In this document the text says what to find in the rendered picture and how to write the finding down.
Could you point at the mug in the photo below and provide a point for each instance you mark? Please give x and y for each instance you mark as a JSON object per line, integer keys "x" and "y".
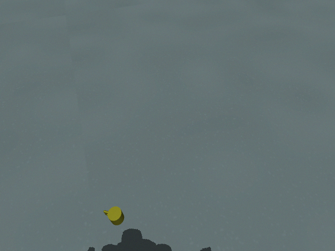
{"x": 115, "y": 215}

